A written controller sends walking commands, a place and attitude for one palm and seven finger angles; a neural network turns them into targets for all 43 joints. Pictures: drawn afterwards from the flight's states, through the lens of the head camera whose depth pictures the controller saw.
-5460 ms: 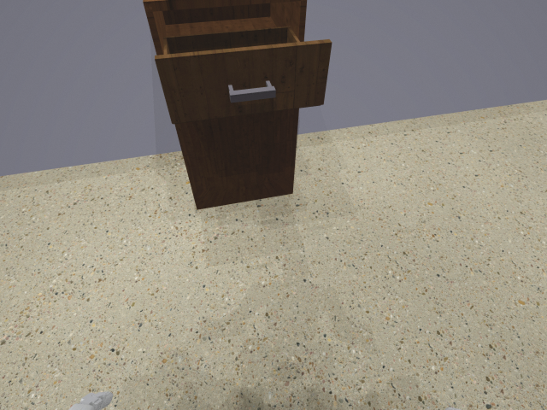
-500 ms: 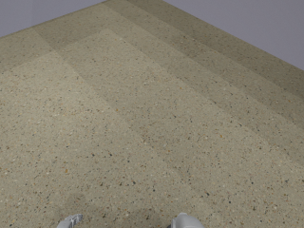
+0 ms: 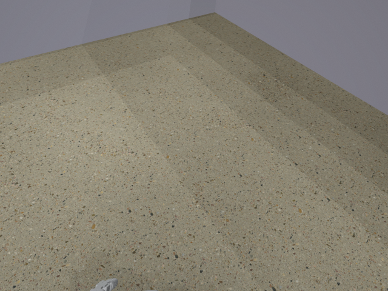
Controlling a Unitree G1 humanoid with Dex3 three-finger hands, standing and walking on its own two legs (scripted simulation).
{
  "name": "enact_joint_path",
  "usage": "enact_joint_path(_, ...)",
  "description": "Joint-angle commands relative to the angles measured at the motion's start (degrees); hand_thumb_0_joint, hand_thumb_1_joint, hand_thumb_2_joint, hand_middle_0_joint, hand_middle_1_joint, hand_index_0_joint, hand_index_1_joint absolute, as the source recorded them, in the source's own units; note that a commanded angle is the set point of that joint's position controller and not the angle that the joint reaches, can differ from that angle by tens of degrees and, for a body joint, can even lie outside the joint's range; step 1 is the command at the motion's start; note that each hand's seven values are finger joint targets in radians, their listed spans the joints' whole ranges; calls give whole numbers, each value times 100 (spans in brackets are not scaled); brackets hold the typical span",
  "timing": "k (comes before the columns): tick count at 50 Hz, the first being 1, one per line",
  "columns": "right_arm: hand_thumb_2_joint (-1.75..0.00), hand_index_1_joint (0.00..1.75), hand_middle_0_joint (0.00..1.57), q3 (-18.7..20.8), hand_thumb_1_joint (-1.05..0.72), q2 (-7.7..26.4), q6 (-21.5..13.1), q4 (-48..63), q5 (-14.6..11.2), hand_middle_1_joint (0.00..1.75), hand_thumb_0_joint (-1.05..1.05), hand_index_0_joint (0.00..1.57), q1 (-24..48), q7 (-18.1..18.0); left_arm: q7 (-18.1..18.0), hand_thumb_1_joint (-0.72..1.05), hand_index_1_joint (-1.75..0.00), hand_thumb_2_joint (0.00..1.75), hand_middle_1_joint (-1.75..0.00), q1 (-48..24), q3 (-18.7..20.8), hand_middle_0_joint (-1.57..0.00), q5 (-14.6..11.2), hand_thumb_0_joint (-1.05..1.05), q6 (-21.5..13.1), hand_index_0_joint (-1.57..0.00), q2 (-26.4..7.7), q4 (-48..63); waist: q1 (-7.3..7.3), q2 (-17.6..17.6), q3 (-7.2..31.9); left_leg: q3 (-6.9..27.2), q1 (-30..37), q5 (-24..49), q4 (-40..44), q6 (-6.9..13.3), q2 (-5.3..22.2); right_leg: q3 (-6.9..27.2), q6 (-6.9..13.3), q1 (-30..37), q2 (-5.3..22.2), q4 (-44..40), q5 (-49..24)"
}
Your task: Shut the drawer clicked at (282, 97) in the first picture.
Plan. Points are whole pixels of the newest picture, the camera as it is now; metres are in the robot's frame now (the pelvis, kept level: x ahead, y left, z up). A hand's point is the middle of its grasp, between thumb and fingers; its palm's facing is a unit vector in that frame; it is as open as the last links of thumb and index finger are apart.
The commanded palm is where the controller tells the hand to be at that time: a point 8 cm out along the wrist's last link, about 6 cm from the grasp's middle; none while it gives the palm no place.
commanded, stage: turn to face it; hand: left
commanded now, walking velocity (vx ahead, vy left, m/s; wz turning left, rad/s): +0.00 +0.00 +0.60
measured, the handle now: out of the picture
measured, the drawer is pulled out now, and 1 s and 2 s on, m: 0.30 0.30 0.30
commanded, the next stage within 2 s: none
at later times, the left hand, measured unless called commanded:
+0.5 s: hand out of the picture +0.05 +0.22 -0.14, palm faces +0.28 -0.93 -0.25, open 7.4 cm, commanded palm none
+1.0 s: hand out of the picture -0.12 +0.15 -0.16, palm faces +0.58 -0.77 -0.26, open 7.4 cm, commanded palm none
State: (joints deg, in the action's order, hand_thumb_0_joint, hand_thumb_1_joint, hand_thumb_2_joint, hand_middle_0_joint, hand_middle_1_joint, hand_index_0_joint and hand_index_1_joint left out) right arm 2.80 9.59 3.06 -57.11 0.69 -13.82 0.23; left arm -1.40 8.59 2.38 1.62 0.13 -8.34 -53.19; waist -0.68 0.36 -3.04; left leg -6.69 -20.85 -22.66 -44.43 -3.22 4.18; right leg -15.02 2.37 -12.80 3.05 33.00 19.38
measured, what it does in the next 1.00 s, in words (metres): steps on the spot, turning left: left foot, then right foot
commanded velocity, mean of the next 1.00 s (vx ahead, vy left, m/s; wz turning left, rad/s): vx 0.00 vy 0.00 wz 0.60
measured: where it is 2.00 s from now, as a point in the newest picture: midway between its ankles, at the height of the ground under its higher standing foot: outside the picture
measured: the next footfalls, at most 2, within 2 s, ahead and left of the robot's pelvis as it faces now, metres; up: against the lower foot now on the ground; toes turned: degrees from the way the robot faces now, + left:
left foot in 0.04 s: +0.05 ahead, +0.10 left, +0.00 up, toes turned +10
right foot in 0.58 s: +0.06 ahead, -0.14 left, +0.00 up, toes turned +18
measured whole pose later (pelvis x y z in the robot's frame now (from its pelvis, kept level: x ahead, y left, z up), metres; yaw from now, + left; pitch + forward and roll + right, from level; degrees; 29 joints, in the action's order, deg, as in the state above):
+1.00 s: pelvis -0.04 -0.04 +0.01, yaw +35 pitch +0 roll +1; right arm 4.3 15.3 4.4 -52.9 0.6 -8.2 2.0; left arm -0.8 15.4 2.4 2.0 1.3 -12.1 -52.0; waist 1.5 0.5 -5.4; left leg -4.6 -20.3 -24.0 -43.9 -3.7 2.4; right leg -14.8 -1.7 -12.3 10.1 32.6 18.6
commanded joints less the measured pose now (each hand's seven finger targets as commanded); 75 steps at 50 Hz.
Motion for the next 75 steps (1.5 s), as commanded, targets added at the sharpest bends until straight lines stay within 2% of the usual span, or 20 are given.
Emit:
enact_joint_path(1, -90, 30, 20, 238, -90, 769, -200, 344, 56, 30, 0, 20, -738, -5, -59, 90, -30, 90, -30, 335, 333, -20, -111, 0, 31, -20, -968, 272, -236, -470, 778, 802, 1330, 2179, 1826, 406, 480, 514, -97, -407, 1156, 843, -1858)
enact_joint_path(2, -90, 30, 20, 353, -90, 1342, -242, 402, 80, 30, 0, 20, -987, -24, -31, 90, -30, 90, -30, 254, 252, -20, -157, 0, 59, -20, -603, 504, -322, -2192, 693, 2715, 1793, 4290, 2372, 1166, 1926, 367, -593, -1776, 331, 2158, 1277)
enact_joint_path(3, -90, 30, 20, 380, -90, 1444, -203, 349, 81, 30, 0, 20, -1109, -61, -54, 90, -30, 90, -30, -77, 245, -20, -80, 0, 107, -20, -713, 672, -419, -1600, 727, 2972, 1613, 4471, 2465, 1679, 2305, 1037, -590, -1977, 209, 3098, 1949)
enact_joint_path(9, -90, 30, 20, 266, -90, 1175, -334, 667, 42, 30, 0, 20, -107, -167, 56, 90, -30, 90, -30, 120, 337, -20, -58, 0, 150, -20, -828, 322, -27, -471, 694, 1767, 1437, 3364, 2506, 1137, 1057, 1521, -708, -2081, 248, 3522, 151)
enact_joint_path(20, -90, 30, 20, 411, -90, 1422, -222, 663, 56, 30, 0, 20, -211, -89, 9, 90, -30, 90, -30, -246, 306, -20, -100, 0, 182, -20, -924, 560, -208, -921, 580, 2584, 1345, 2496, 2562, 1321, 864, 1559, -819, -1682, 33, 2014, 485)
enact_joint_path(26, -90, 30, 20, 489, -90, 1531, -134, 890, 71, 30, 0, 20, 298, -45, -25, 90, -30, 90, -30, 337, 301, -20, -156, 0, 124, -20, -933, 556, 81, -1058, 662, 2981, 312, 1973, 2312, 1153, 536, 1468, -633, -132, -291, 264, 121)
enact_joint_path(28, -90, 30, 20, 473, -90, 1223, -106, 1003, 8, 30, 0, 20, 408, -9, -61, 90, -30, 90, -30, 835, 391, -20, -110, 0, 48, -20, -1238, 485, 341, -297, 768, 2596, -835, 799, 1629, 661, -9, 1788, -450, 1275, 223, -1347, -401)
enact_joint_path(29, -90, 30, 20, 405, -90, 782, -102, 1102, -33, 30, 0, 20, 256, 0, -103, 90, -30, 90, -30, 828, 489, -20, 4, 0, -6, -20, -1843, 566, 366, 1594, 691, 1357, -1852, -512, 22, 128, -812, 3592, 101, 1642, 1936, -2232, 543)
enact_joint_path(30, -90, 30, 20, 454, -90, 1037, -106, 1176, 58, 30, 0, 20, 402, -5, -110, 90, -30, 90, -30, 541, 426, -20, -48, 0, 45, -20, -1943, 720, 320, 1659, 496, 1121, -1741, -1049, -1205, 66, -742, 4006, 486, 550, 2617, -2285, 397)
enact_joint_path(32, -90, 30, 20, 495, -90, 1059, 26, 1015, 99, 30, 0, 20, 227, 72, -119, 90, -30, 90, -30, -208, 375, -20, -64, 0, 12, -20, -1487, 900, -85, 1168, 103, 1197, -1399, -407, -2208, 92, -458, 3144, 361, -404, 2030, -2296, 617)
enact_joint_path(36, -90, 30, 20, 407, -90, 941, 29, 803, 72, 30, 0, 20, 107, 156, -56, 90, -30, 90, -30, -2, 214, -20, -67, 0, -82, -20, -1183, 794, -97, 1001, -31, 742, -1503, 314, -2543, -134, -287, 1610, 230, 214, 1356, -1592, -1507)
enact_joint_path(45, -90, 30, 20, 244, -90, 816, 6, 1026, 3, 30, 0, 20, 1007, 175, -46, 90, -30, 90, -30, 837, 308, -20, 13, 0, -24, -20, -1571, 483, 368, 1192, 274, 203, -795, -262, -595, -151, -200, 1178, 454, 915, 1795, -1124, -2962)
enact_joint_path(50, -90, 30, 20, 237, -90, 970, -131, 931, -5, 30, 0, 20, 496, 136, -19, 90, -30, 90, -30, 755, 394, -20, -38, 0, 47, -20, -1679, 410, 147, 1202, 741, -47, 621, 708, 1535, 58, -338, 630, 44, 755, 1737, -62, -3103)
enact_joint_path(51, -90, 30, 20, 321, -90, 1276, -188, 833, 12, 30, 0, 20, 59, 130, -1, 90, -30, 90, -30, 727, 382, -20, -89, 0, 71, -20, -1563, 455, -127, 415, 1022, 388, 1655, 1693, 2184, 203, -63, 443, -241, 68, 1559, 895, -2456)
enact_joint_path(52, -90, 30, 20, 498, -90, 1990, -241, 819, 31, 30, 0, 20, -306, 89, 48, 90, -30, 90, -30, 600, 309, -20, -130, 0, 81, -20, -1182, 699, -359, -1567, 1169, 2416, 2763, 3810, 2302, 814, 1516, 343, -743, -1789, 706, 2232, 762)
enact_joint_path(53, -90, 30, 20, 547, -90, 2221, -196, 659, -22, 30, 0, 20, -678, 41, 18, 90, -30, 90, -30, 224, 226, -20, -82, 0, 139, -20, -1070, 877, -515, -1688, 1198, 2850, 2640, 5323, 2201, 1430, 2073, 933, -810, -2307, 475, 3000, 1980)
enact_joint_path(54, -90, 30, 20, 501, -90, 2082, -184, 657, 11, 30, 0, 20, -594, 6, 17, 90, -30, 90, -30, 149, 257, -20, -68, 0, 172, -20, -1149, 898, -429, -1101, 1023, 2426, 2334, 4934, 2131, 1609, 2035, 1198, -733, -2298, 602, 3415, 1656)
enact_joint_path(59, -90, 30, 20, 304, -90, 1504, -248, 967, 28, 30, 0, 20, 498, -77, 81, 90, -30, 90, -30, 348, 326, -20, -64, 0, 203, -20, -1176, 499, 19, -826, 429, 1812, 1152, 3157, 2501, 1108, 878, 1459, -798, -1879, 429, 3453, 245)
enact_joint_path(70, -90, 30, 20, 411, -90, 1532, -186, 900, 75, 30, 0, 20, 86, -57, 11, 90, -30, 90, -30, -158, 274, -20, -104, 0, 158, -20, -1011, 860, -155, -891, 569, 2894, 1221, 2563, 2428, 1376, 772, 1572, -765, -1416, 3, 1604, 536)
enact_joint_path(75, -90, 30, 20, 440, -90, 1478, -144, 971, 35, 30, 0, 20, 339, -38, -31, 90, -30, 90, -30, 448, 280, -20, -162, 0, 41, -20, -1058, 771, 171, -762, 836, 2978, 441, 2757, 1794, 1022, 332, 1436, -644, 298, -225, -599, -424)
